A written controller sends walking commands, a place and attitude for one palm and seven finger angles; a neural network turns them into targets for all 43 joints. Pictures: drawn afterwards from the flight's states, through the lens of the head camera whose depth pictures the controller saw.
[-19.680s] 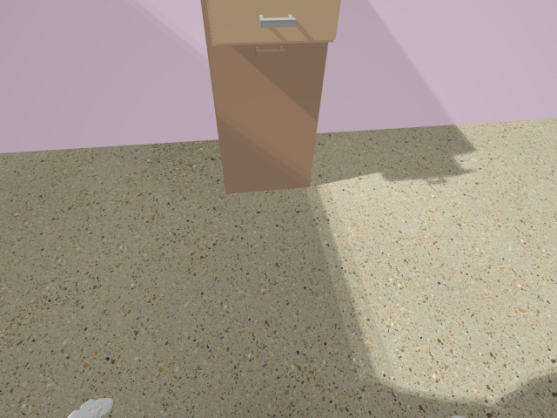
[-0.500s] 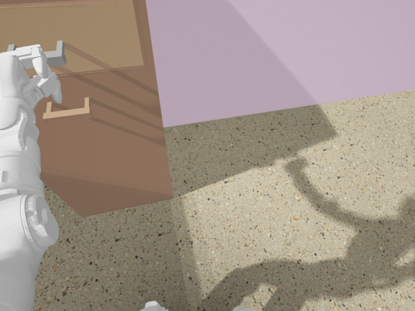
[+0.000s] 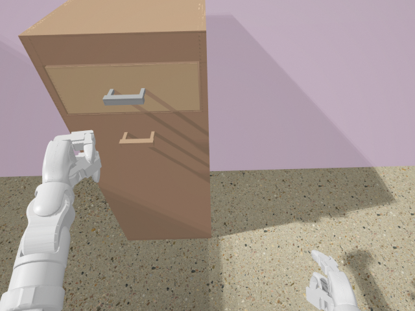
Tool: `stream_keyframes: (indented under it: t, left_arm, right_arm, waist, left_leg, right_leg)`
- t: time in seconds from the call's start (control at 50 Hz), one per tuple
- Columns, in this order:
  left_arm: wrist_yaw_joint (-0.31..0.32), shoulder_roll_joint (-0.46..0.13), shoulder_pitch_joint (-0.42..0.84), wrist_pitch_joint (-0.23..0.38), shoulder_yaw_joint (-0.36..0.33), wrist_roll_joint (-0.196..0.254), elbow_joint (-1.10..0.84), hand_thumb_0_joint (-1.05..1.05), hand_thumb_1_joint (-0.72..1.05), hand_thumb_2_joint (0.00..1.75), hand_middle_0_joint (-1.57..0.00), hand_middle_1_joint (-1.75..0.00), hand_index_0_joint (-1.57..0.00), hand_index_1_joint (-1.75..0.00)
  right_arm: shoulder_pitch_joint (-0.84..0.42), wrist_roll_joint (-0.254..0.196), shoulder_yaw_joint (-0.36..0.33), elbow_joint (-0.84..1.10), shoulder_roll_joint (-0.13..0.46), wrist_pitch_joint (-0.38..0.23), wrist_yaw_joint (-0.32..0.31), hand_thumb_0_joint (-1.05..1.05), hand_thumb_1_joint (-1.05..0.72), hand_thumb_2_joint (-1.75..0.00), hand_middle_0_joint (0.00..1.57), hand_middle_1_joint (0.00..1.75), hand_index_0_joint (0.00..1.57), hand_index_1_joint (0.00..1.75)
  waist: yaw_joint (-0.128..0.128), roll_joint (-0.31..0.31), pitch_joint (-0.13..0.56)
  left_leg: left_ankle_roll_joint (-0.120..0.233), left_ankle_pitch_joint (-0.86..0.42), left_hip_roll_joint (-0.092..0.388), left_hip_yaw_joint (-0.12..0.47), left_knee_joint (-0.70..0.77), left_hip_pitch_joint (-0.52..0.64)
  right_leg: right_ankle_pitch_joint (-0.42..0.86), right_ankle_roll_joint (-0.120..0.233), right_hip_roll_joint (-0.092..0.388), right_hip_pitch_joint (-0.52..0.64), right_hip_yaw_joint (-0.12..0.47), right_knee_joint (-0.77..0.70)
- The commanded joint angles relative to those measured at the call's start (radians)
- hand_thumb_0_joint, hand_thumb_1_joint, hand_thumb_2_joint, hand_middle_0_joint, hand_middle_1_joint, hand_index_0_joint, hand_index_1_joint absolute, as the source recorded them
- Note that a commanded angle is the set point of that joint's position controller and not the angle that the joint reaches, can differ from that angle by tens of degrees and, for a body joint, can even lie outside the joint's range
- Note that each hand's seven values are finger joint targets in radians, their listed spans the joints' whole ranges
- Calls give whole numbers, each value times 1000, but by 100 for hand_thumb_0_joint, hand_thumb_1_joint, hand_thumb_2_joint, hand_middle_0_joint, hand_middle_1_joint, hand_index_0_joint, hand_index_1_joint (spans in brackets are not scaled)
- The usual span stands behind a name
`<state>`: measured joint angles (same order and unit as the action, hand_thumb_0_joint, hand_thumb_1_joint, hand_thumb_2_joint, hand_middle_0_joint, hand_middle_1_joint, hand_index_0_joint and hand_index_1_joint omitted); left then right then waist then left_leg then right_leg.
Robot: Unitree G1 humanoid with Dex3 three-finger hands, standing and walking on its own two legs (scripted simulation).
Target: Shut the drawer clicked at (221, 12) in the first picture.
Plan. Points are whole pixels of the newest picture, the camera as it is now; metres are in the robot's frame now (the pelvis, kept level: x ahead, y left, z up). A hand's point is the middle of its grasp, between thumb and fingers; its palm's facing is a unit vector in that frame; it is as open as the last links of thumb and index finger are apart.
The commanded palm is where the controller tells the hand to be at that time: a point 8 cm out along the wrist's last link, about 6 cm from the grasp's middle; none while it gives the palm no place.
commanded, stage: draw the hand back to the body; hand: left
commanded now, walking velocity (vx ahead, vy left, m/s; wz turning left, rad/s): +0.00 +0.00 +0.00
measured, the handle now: (125, 95) +0.60 +0.27 +0.12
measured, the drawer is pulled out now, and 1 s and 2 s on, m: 0.00 0.00 0.00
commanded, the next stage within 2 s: step back with the hand held close in 0.76 s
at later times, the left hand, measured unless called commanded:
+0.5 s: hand (56, 223) +0.20 +0.24 +0.16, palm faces +0.36 -0.87 -0.33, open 3.2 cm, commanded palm +0.14 +0.28 +0.18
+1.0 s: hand (30, 230) +0.18 +0.25 +0.18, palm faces +0.38 -0.83 -0.40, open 3.2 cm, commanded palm +0.12 +0.29 +0.19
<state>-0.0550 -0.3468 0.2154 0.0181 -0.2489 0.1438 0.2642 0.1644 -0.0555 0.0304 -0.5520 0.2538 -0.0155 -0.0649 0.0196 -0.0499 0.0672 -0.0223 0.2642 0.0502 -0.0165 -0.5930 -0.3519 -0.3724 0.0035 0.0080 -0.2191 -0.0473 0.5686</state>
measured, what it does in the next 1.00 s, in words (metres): stands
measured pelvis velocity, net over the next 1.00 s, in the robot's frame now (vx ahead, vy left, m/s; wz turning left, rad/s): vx -0.01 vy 0.01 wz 0.00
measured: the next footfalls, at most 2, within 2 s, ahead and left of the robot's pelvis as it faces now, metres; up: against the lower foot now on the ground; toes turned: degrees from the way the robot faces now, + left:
right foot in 1.92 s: -0.18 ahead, -0.07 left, +0.00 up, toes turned +3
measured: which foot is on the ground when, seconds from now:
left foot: down 0.00-1.00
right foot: down 0.00-1.00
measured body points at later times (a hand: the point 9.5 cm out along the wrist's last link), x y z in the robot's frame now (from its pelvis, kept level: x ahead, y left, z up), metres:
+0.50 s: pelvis -0.01 +0.00 +0.01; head -0.04 -0.02 +0.46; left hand +0.18 +0.28 +0.18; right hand +0.16 -0.23 -0.08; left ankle +0.03 +0.13 -0.73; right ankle -0.05 -0.11 -0.73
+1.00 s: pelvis -0.01 +0.01 +0.01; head -0.02 +0.00 +0.46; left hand +0.15 +0.30 +0.20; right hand +0.19 -0.19 -0.06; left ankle +0.03 +0.14 -0.73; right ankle -0.05 -0.11 -0.73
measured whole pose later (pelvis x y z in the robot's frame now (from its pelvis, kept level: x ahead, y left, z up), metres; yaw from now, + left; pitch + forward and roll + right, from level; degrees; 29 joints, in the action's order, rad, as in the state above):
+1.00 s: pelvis -0.01 +0.01 +0.01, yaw +0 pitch -3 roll -1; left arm 0.09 -0.34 -0.52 0.15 -0.32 0.05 -0.47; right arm 0.17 0.01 0.04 -0.57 0.20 -0.05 -0.07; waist 0.04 -0.05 -0.03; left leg 0.00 0.19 0.04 -0.02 -0.45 -0.21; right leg -0.26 -0.02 0.01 -0.04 -0.05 0.36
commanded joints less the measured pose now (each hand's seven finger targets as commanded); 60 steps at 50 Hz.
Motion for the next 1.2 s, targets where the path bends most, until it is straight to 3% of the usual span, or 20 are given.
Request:
stream_keyframes:
  t: [0.0,0.12,0.2,0.3,0.32,0.38,0.4,0.48,0.56,0.64,0.68,0.78,0.86,0.88,0.9,0.92,0.96,1.0,1.08,1.18]
  left_arm:
    - [98,-173,231,84,-34,-31,-323,0,90,90,-140,-160,-140,-160]
    - [151,-197,90,120,-83,-50,-512,0,90,90,-140,-160,-140,-160]
    - [159,-171,-73,136,-85,-54,-569,0,90,90,-140,-160,-140,-160]
    - [153,-153,-290,150,-109,-51,-629,0,90,90,-140,-160,-140,-160]
    - [150,-137,-329,151,-101,-47,-655,0,90,90,-140,-160,-140,-160]
    - [151,-150,-423,166,-131,-50,-745,0,90,90,-140,-160,-140,-160]
    - [150,-161,-469,168,-145,-50,-756,0,90,90,-140,-160,-140,-160]
    - [154,-146,-596,184,-148,-58,-894,0,90,90,-140,-160,-140,-160]
    - [157,-135,-707,187,-147,-62,-951,0,90,90,-140,-160,-140,-160]
    - [167,-116,-620,177,-126,-68,-899,0,90,90,-140,-160,-140,-160]
    - [172,-110,-598,174,-123,-71,-873,0,90,90,-140,-160,-140,-160]
    - [174,-108,-608,171,-127,-73,-889,0,90,90,-140,-160,-140,-160]
    - [174,-116,-623,169,-130,-74,-930,0,90,90,-140,-160,-140,-160]
    - [174,-234,-571,199,-240,-81,-1004,0,90,90,-140,-160,-140,-160]
    - [172,-249,-580,215,-260,-83,-986,0,90,90,-140,-160,-140,-160]
    - [165,-178,-662,210,-193,-85,-945,0,90,90,-140,-160,-140,-160]
    - [158,-145,-725,208,-169,-85,-941,0,90,90,-140,-160,-140,-160]
    - [156,-156,-772,215,-184,-83,-951,0,90,90,-140,-160,-140,-160]
    - [161,-183,-840,217,-223,-72,-991,0,90,90,-140,-160,-140,-160]
    - [172,-204,-881,217,-250,-60,-1040,0,90,90,-140,-160,-140,-160]
  right_arm:
    - [-69,13,-33,109,110,-42,-20,0,-90,-90,20,30,20,30]
    - [-121,32,-22,104,89,-64,-32,0,-90,-90,20,30,20,30]
    - [-135,42,-26,94,86,-79,-32,0,-90,-90,20,30,20,30]
    - [-147,49,-34,93,81,-84,-28,0,-90,-90,20,30,20,30]
    - [-150,47,-33,96,76,-82,-27,0,-90,-90,20,30,20,30]
    - [-154,53,-39,99,71,-88,-25,0,-90,-90,20,30,20,30]
    - [-157,55,-42,98,75,-93,-23,0,-90,-90,20,30,20,30]
    - [-149,57,-46,109,61,-108,-23,0,-90,-90,20,30,20,30]
    - [-135,57,-46,115,57,-127,-25,0,-90,-90,20,30,20,30]
    - [-124,56,-46,99,61,-133,-38,0,-90,-90,20,30,20,30]
    - [-121,57,-46,96,62,-132,-44,0,-90,-90,20,30,20,30]
    - [-125,65,-42,96,59,-136,-44,0,-90,-90,20,30,20,30]
    - [-127,70,-37,99,56,-143,-37,0,-90,-90,20,30,20,30]
    - [-119,65,-39,134,86,-108,-24,0,-90,-90,20,30,20,30]
    - [-122,65,-39,128,76,-93,-22,0,-90,-90,20,30,20,30]
    - [-124,67,-40,125,73,-80,-21,0,-90,-90,20,30,20,30]
    - [-107,66,-49,142,80,-57,-12,0,-90,-90,20,30,20,30]
    - [-102,65,-60,150,87,-43,-12,0,-90,-90,20,30,20,30]
    - [-84,55,-73,180,81,-8,-7,0,-90,-90,20,30,20,30]
    - [-83,44,-83,203,77,8,-10,0,-90,-90,20,30,20,30]
  waist:
    - [-19,42,117]
    - [5,-37,121]
    - [18,-21,79]
    - [33,48,22]
    - [31,34,9]
    - [39,26,5]
    - [43,56,-16]
    - [45,-14,4]
    - [44,-21,-46]
    - [26,13,-122]
    - [25,30,-124]
    - [44,6,-45]
    - [49,-27,-23]
    - [10,3,-110]
    - [12,13,-111]
    - [3,13,-114]
    - [-2,-10,-65]
    - [-1,-52,-6]
    - [-1,4,121]
    - [0,14,145]
  left_leg:
    - [55,-180,-43,-19,117,257]
    - [52,-197,-42,-26,177,326]
    - [50,-195,-42,-27,204,341]
    - [52,-184,-41,-29,223,334]
    - [53,-176,-39,-33,227,329]
    - [54,-180,-41,-34,224,330]
    - [54,-176,-40,-32,224,326]
    - [51,-205,-41,-37,212,341]
    - [44,-175,-38,-30,216,327]
    - [45,-101,-38,-26,231,315]
    - [47,-83,-37,-21,238,322]
    - [47,-138,-39,-10,239,343]
    - [40,-179,-39,-6,233,342]
    - [62,-167,-19,-6,189,256]
    - [57,-147,-29,2,180,237]
    - [56,-184,-25,2,176,232]
    - [54,-267,-13,3,172,234]
    - [51,-367,-2,-2,173,266]
    - [53,-567,23,10,145,282]
    - [52,-560,37,13,139,237]
  right_leg:
    - [326,7,-21,-26,16,-168]
    - [318,10,-17,49,21,-222]
    - [297,9,-22,65,15,-259]
    - [275,1,-21,73,14,-292]
    - [264,-1,-15,77,17,-290]
    - [262,-2,-14,79,19,-298]
    - [247,-4,-19,66,19,-317]
    - [288,0,-16,79,16,-295]
    - [245,0,-24,52,8,-303]
    - [153,-4,-25,3,9,-332]
    - [129,-3,-25,-2,6,-332]
    - [188,3,-22,61,8,-301]
    - [238,7,-22,89,5,-288]
    - [290,-5,19,-13,46,-333]
    - [298,-4,31,-13,47,-343]
    - [317,-6,38,-18,36,-326]
    - [355,-9,34,0,26,-286]
    - [388,-15,20,8,14,-255]
    - [485,-27,8,66,-1,-171]
    - [473,-33,7,64,-1,-121]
